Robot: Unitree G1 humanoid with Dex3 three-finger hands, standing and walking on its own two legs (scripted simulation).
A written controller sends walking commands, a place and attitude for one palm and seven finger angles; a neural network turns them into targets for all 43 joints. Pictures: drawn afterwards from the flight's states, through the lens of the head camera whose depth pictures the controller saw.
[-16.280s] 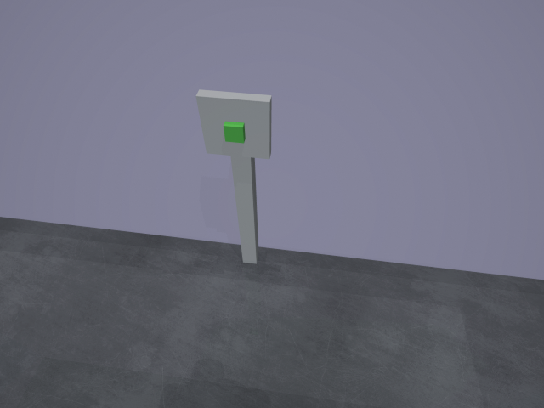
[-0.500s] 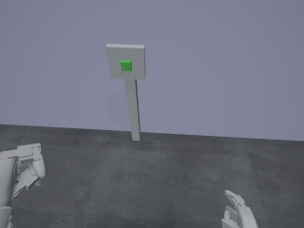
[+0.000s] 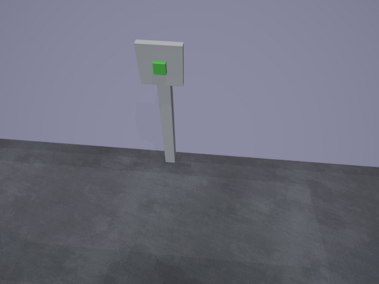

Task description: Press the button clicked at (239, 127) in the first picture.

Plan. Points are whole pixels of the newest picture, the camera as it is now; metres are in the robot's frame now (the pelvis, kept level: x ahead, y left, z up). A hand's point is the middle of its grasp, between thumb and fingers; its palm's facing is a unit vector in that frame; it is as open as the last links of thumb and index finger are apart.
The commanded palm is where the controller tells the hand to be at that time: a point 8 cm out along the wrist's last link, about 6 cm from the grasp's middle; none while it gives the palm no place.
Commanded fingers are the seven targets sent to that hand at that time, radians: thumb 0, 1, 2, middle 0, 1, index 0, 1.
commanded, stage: let the arm hang, fingers relaxed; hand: left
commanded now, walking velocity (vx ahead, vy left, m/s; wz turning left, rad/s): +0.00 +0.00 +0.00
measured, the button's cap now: (160, 67) +0.86 +0.17 -0.05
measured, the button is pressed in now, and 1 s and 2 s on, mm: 0 0 0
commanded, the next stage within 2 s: stand and wait in 0.56 s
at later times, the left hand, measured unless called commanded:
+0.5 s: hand out of the picture +0.07 +0.18 -0.17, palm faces -0.01 -0.97 -0.24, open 7.3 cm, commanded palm none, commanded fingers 0.00 0.90 0.90 -0.20 -0.30 -0.20 -0.30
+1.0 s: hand out of the picture +0.05 +0.18 -0.17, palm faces +0.00 -0.96 -0.26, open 7.4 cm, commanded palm none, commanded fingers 0.00 0.90 0.90 -0.20 -0.30 -0.20 -0.30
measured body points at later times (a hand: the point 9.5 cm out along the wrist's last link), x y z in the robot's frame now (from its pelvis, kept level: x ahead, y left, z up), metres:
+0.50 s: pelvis +0.01 -0.01 +0.00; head +0.03 -0.02 +0.45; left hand +0.07 +0.23 -0.15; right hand +0.04 -0.25 -0.16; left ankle +0.05 +0.11 -0.74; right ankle +0.00 -0.11 -0.74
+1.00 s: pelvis +0.03 -0.02 +0.00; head +0.05 -0.03 +0.45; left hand +0.05 +0.23 -0.15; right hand +0.05 -0.27 -0.16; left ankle +0.05 +0.11 -0.74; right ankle +0.00 -0.11 -0.74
